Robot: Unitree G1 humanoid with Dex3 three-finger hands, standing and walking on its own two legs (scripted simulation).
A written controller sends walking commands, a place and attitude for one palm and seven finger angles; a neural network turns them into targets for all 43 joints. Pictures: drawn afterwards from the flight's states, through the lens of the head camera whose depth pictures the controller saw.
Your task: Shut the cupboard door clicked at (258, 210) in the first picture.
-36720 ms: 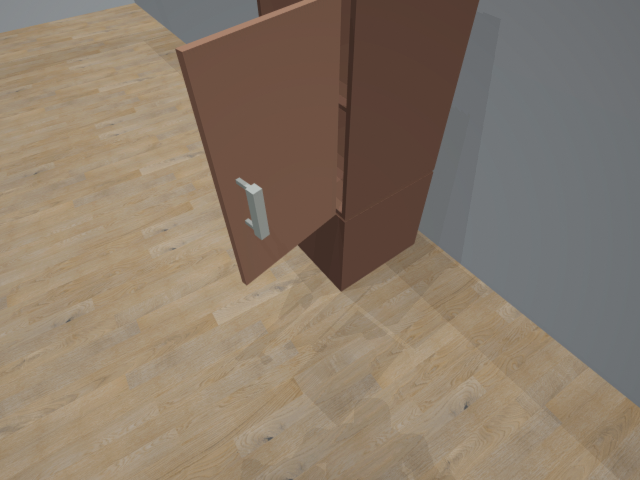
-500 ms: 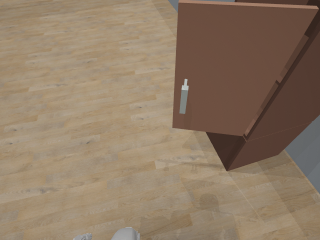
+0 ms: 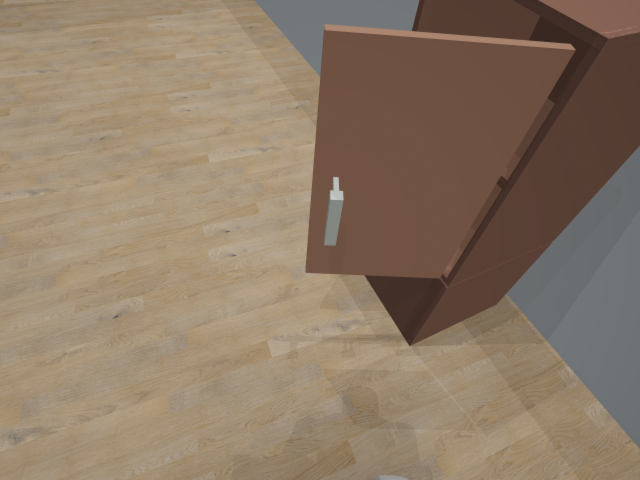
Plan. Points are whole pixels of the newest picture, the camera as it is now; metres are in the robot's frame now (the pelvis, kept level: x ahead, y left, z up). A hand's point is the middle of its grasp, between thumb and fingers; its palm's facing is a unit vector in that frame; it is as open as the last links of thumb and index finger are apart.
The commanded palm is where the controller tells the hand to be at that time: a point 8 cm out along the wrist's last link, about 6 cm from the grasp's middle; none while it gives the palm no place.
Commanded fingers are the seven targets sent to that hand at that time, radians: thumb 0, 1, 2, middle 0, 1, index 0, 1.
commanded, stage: take the last steps up to it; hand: left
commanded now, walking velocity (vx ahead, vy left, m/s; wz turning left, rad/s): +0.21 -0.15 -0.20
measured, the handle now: (332, 211) +0.59 +0.00 -0.09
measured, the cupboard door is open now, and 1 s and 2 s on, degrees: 64 64 64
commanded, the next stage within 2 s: come to a stop and stand still in 0.38 s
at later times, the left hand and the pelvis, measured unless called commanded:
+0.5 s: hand (274, 475) +0.16 +0.07 -0.18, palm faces -0.05 -0.98 -0.19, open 7.3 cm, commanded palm none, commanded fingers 0.00 0.90 0.90 -0.20 -0.30 -0.20 -0.30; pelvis +0.10 -0.12 -0.01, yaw -2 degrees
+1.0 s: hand (295, 471) +0.16 +0.03 -0.18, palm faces -0.02 -0.96 -0.29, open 7.4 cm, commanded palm none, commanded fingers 0.00 0.90 0.90 -0.20 -0.30 -0.20 -0.30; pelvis +0.11 -0.17 -0.02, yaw -4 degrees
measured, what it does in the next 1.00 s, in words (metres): steps to the right: right foot, then left foot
